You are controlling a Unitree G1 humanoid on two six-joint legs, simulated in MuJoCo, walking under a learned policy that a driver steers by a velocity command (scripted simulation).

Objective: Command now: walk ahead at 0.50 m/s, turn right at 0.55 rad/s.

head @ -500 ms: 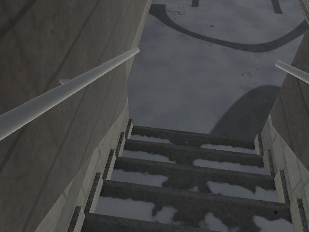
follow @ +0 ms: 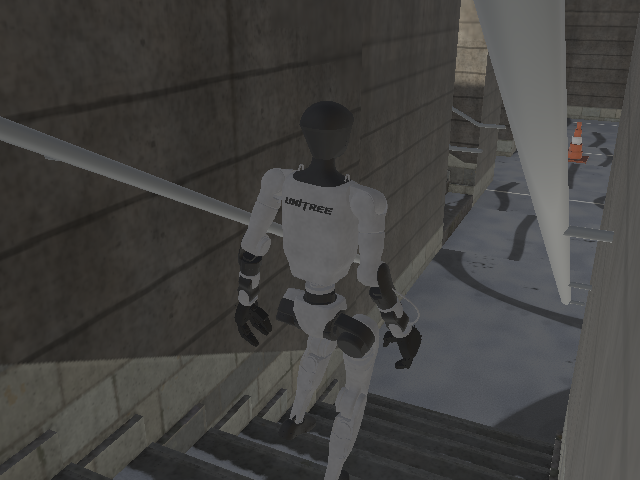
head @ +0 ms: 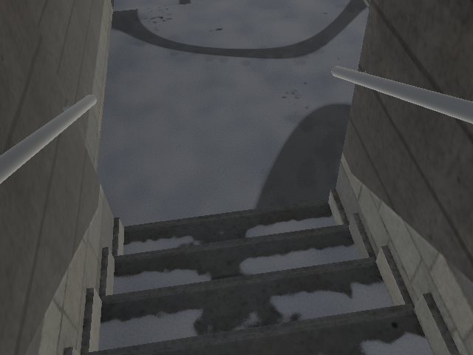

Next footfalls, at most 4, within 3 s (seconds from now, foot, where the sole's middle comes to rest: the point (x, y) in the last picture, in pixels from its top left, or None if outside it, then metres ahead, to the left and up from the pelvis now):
0.32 left None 0.31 0.13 -0.92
0.88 right None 0.65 -0.11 -1.09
1.42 left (233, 306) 0.92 0.11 -1.26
2.04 right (260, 252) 1.29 -0.01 -1.43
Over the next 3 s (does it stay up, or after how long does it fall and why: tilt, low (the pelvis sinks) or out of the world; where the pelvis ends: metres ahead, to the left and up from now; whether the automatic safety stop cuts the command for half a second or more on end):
stays up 1.66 0.11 -0.87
